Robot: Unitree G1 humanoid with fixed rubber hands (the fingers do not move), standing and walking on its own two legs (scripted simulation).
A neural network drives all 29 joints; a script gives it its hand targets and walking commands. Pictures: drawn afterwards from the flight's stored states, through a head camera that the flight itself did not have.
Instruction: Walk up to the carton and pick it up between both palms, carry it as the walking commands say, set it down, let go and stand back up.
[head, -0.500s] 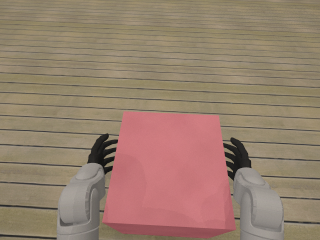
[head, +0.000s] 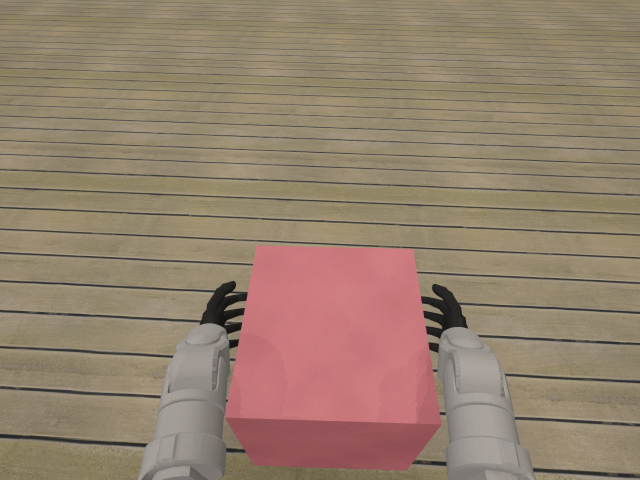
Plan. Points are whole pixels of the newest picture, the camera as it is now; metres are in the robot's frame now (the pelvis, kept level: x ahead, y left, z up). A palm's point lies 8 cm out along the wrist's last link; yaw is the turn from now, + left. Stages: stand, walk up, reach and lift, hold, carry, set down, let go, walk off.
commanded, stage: set down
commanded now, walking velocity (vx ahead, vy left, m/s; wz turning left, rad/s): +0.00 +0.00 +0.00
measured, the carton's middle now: (332, 359) +0.30 +0.00 -0.06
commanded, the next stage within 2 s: none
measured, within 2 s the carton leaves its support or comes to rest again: neither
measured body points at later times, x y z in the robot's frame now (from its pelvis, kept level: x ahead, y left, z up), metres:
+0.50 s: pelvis -0.03 +0.00 -0.03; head +0.05 +0.00 +0.41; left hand +0.31 +0.17 -0.06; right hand +0.32 -0.16 -0.06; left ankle +0.01 +0.12 -0.74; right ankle +0.02 -0.11 -0.74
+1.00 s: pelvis -0.04 +0.00 -0.09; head +0.14 +0.00 +0.32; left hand +0.34 +0.16 -0.16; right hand +0.36 -0.16 -0.16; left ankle +0.01 +0.12 -0.74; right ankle +0.02 -0.11 -0.74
